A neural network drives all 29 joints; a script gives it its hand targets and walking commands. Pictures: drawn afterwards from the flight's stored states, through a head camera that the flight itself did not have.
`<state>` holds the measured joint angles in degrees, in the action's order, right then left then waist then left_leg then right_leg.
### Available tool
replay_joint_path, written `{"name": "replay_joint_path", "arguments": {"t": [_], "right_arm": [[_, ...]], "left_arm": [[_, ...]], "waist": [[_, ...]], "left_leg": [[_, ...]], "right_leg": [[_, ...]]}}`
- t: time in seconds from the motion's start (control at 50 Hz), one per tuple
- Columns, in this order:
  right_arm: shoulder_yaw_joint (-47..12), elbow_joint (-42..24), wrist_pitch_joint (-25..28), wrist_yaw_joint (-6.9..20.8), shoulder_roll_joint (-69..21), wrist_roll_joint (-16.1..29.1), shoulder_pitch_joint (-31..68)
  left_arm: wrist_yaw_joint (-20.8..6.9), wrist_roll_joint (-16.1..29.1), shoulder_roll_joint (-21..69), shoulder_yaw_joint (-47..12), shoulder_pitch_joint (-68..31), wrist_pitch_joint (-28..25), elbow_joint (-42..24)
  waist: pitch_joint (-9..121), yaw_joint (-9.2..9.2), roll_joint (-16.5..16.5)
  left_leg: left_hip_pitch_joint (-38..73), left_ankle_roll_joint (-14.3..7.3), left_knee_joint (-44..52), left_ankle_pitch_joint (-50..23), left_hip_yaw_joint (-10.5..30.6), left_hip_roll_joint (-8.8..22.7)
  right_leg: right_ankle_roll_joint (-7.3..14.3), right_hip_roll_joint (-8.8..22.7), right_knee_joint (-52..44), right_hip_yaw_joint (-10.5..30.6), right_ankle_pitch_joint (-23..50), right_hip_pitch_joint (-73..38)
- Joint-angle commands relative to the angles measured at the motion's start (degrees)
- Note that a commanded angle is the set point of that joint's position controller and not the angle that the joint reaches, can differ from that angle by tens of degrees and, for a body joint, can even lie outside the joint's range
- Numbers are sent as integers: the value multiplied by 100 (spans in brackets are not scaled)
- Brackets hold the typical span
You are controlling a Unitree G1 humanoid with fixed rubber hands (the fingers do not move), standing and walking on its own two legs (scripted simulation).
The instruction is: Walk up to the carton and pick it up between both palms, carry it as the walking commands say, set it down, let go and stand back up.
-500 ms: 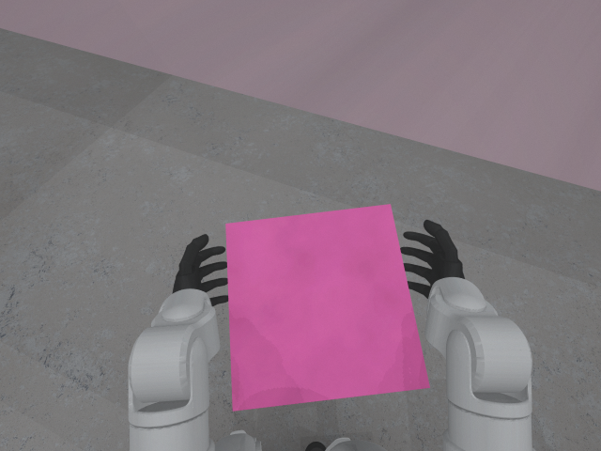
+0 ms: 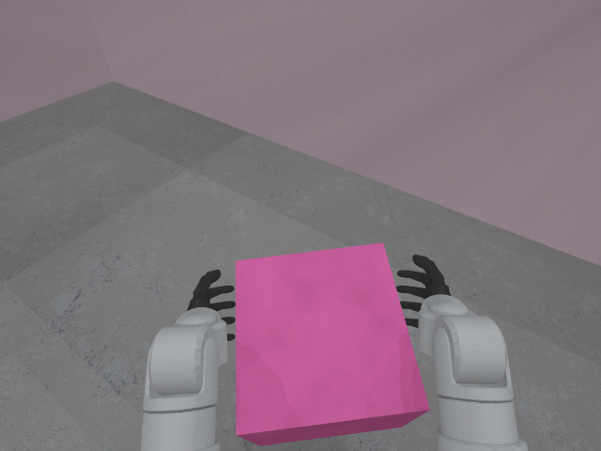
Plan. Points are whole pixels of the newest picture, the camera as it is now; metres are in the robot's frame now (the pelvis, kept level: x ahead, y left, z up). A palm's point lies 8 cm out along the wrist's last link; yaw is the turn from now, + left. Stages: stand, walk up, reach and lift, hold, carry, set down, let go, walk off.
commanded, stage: carry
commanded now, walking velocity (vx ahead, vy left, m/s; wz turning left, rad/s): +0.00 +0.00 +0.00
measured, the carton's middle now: (320, 346) +0.28 -0.01 -0.01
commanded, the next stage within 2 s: none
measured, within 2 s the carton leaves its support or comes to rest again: neither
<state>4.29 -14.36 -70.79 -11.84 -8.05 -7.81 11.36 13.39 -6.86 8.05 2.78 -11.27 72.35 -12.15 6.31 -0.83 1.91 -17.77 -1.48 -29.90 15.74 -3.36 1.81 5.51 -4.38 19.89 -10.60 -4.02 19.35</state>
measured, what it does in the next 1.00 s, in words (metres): shifts its weight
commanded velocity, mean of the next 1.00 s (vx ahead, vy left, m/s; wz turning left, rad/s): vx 0.00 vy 0.00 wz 0.00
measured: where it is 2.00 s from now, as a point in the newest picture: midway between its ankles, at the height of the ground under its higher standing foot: outside the picture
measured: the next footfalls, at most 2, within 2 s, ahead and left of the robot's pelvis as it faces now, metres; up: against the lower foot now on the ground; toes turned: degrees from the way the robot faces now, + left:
none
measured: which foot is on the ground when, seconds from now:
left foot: down 0.00-1.00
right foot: down 0.00-1.00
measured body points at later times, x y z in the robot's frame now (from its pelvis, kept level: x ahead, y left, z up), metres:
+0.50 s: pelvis +0.00 +0.02 +0.00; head -0.02 +0.02 +0.45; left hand +0.28 +0.16 +0.05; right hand +0.29 -0.13 +0.07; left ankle +0.02 +0.13 -0.74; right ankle +0.09 -0.02 -0.74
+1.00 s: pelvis +0.05 +0.05 +0.00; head +0.02 +0.05 +0.45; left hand +0.32 +0.20 +0.03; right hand +0.33 -0.10 +0.05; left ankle +0.02 +0.13 -0.74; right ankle +0.09 -0.02 -0.74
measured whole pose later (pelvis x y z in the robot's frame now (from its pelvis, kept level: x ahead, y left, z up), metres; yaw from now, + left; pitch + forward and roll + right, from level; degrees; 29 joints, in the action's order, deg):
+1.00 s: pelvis +0.05 +0.05 +0.00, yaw +0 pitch +3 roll -1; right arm 5.7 -0.1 -51.2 -7.2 -7.6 -10.1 8.7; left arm 7.0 -9.9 7.5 3.8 -7.2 53.4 0.8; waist 7.2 0.1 -0.2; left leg -15.4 -3.2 -31.3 18.6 -4.6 -1.0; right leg 4.5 -1.1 28.1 -9.3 -10.9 20.1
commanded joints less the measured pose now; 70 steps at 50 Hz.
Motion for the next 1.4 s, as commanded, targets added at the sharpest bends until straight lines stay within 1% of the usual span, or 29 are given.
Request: {"name": "replay_joint_path", "arguments": {"t": [0.0,0.1,0.2,0.26,0.28,0.3,0.32,0.34,0.38,0.4,0.42,0.52,0.56,0.64,0.72,0.86,1.02,1.04,1.06,1.14,1.16,1.18,1.2,1.22,1.28,1.3,1.32,1.34,1.38], "right_arm": [[-3181,-674,460,1483,-6211,2203,2571],[-3159,-454,536,1527,-5962,2214,2457],[-3339,-692,510,1538,-5967,2279,2590],[-2919,-38,611,1506,-5502,1926,2471],[-3238,-604,605,1486,-5779,2119,2466],[-2930,-84,668,1490,-5539,1884,2392],[-3202,-586,693,1491,-5825,2070,2457],[-2830,53,769,1502,-5528,1809,2369],[-2674,292,904,1519,-5426,1680,2311],[-2954,-182,941,1531,-5728,1863,2347],[-2678,331,1021,1554,-5510,1667,2214],[-3010,-26,1222,1631,-5728,1840,2178],[-2806,408,1371,1678,-5507,1661,2069],[-3123,100,1566,1768,-5638,1795,2219],[-2894,653,1816,1837,-5264,1553,2185],[-3053,725,2118,1942,-5330,1568,2169],[-2862,1231,2285,1983,-5112,1387,1910],[-3076,674,2297,1954,-5257,1609,2100],[-2864,1195,2312,1973,-5056,1401,1916],[-2823,1183,2431,1971,-4962,1374,1956],[-2961,722,2446,1936,-5053,1545,2085],[-2769,1277,2470,1970,-4895,1343,1930],[-2960,837,2493,1955,-5035,1523,2060],[-2828,1217,2498,1975,-4903,1382,1936],[-2943,882,2555,1959,-4960,1518,2042],[-2672,1608,2590,1997,-4726,1230,1820],[-3004,697,2616,1948,-4962,1580,2046],[-2768,1267,2618,1966,-4766,1359,1897],[-2870,1124,2664,1977,-4869,1415,1941]], "left_arm": [[-1719,2407,6164,-3354,-3225,-545,-1448],[-1637,2059,5915,-3080,-2740,-624,-1014],[-1615,2049,5891,-3117,-2727,-660,-1206],[-1642,1813,5493,-2680,-2571,-775,-436],[-1658,2083,5799,-3027,-2616,-771,-999],[-1693,1930,5585,-2782,-2589,-831,-476],[-1712,2172,5891,-3118,-2714,-853,-1011],[-1730,1946,5606,-2812,-2670,-924,-391],[-1756,1891,5526,-2789,-2736,-1053,-231],[-1768,2126,5784,-3132,-2915,-1105,-843],[-1785,1951,5564,-2928,-2849,-1180,-394],[-1819,2070,5745,-3236,-2818,-1387,-819],[-1857,1885,5514,-3036,-2716,-1537,-391],[-1925,1907,5619,-3181,-2668,-1737,-548],[-1981,1620,5244,-2885,-2535,-1987,132],[-2067,1666,5258,-3081,-2618,-2285,98],[-2106,1535,4983,-3001,-2519,-2446,413],[-2072,1728,5138,-3189,-2650,-2452,-107],[-2093,1518,4939,-2968,-2450,-2464,427],[-2098,1516,4892,-2978,-2441,-2571,438],[-2066,1703,4998,-3122,-2597,-2585,-27],[-2086,1467,4817,-2905,-2405,-2612,530],[-2067,1638,4952,-3095,-2533,-2633,74],[-2072,1468,4831,-2954,-2380,-2644,460],[-2041,1585,4871,-3069,-2481,-2703,93],[-2079,1294,4645,-2808,-2227,-2731,838],[-2031,1649,4887,-3139,-2463,-2754,-70],[-2048,1418,4689,-2884,-2292,-2757,519],[-2054,1491,4790,-3023,-2376,-2807,325]], "waist": [[1495,104,-70],[1748,31,-579],[1453,29,-1],[1481,57,297],[1534,63,337],[1566,75,275],[1603,85,174],[1644,86,90],[1604,90,-76],[1599,97,-95],[1605,103,-191],[1605,107,-267],[1650,104,-294],[1637,104,-165],[1662,101,-157],[1589,111,-154],[1630,110,-231],[1602,109,-207],[1621,109,-188],[1624,112,-216],[1600,114,-245],[1615,113,-222],[1588,111,-239],[1598,113,-260],[1575,118,-267],[1565,119,-331],[1578,120,-297],[1579,118,-279],[1558,123,-285]], "left_leg": [[447,-193,336,476,-51,42],[-16,-253,606,597,519,481],[-137,-191,15,316,261,232],[167,-238,-130,268,120,136],[193,-246,-144,185,144,154],[252,-272,-92,148,168,177],[222,-278,-58,99,238,232],[281,-304,0,125,277,282],[268,-307,29,126,313,320],[239,-313,52,135,340,334],[222,-330,100,173,393,361],[97,-337,240,32,502,451],[102,-331,262,-3,516,460],[66,-314,308,-129,539,463],[96,-304,352,-399,552,505],[177,-279,308,-709,522,490],[319,-283,271,-1200,502,511],[307,-281,274,-1197,501,517],[328,-287,274,-1258,500,521],[435,-283,243,-1597,503,539],[410,-277,238,-1665,492,542],[442,-283,231,-1705,496,531],[448,-268,226,-1734,485,534],[503,-272,231,-1832,504,544],[555,-229,247,-2048,515,569],[577,-215,263,-2167,520,574],[587,-204,242,-2232,519,579],[610,-202,254,-2306,525,579],[623,-175,289,-2282,540,584]], "right_leg": [[-913,1101,-823,1133,-1634,-617],[-563,1077,-55,1205,-1023,-1027],[-340,1378,-603,1677,-1968,-568],[-431,1392,-948,1720,-2210,-342],[-403,1398,-924,1694,-2075,-417],[-382,1379,-867,1659,-2010,-424],[-321,1369,-744,1614,-1914,-493],[-309,1345,-681,1602,-1840,-481],[-287,1337,-586,1593,-1714,-463],[-248,1329,-524,1570,-1695,-488],[-235,1321,-474,1567,-1677,-478],[-109,1247,-133,1394,-1225,-684],[-83,1244,-54,1365,-1052,-787],[-67,1244,85,1284,-679,-975],[-102,1270,323,1192,-107,-1111],[-131,1282,516,1184,331,-1124],[-167,1271,704,1113,537,-1143],[-183,1275,696,1099,490,-1142],[-176,1268,730,1088,509,-1145],[-186,1255,830,1043,545,-1093],[-199,1258,832,1022,538,-1095],[-195,1247,862,1008,544,-1086],[-201,1250,859,1006,539,-1080],[-201,1236,906,988,505,-1024],[-214,1211,953,937,442,-987],[-216,1195,1000,932,443,-955],[-233,1212,983,910,478,-982],[-230,1192,1013,893,462,-956],[-232,1168,1032,885,336,-929]]}}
